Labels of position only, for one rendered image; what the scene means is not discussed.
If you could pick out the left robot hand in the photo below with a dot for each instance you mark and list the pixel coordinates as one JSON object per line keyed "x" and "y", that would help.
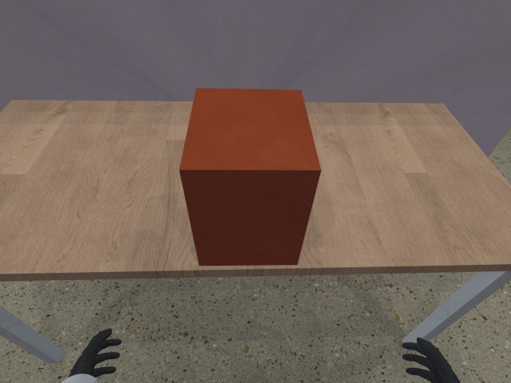
{"x": 90, "y": 357}

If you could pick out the table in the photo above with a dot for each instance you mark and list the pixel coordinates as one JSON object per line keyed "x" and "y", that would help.
{"x": 92, "y": 190}

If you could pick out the carton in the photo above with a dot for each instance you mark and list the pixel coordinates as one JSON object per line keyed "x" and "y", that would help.
{"x": 249, "y": 172}

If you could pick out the right robot hand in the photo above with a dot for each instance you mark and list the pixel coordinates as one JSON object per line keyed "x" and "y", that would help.
{"x": 440, "y": 369}

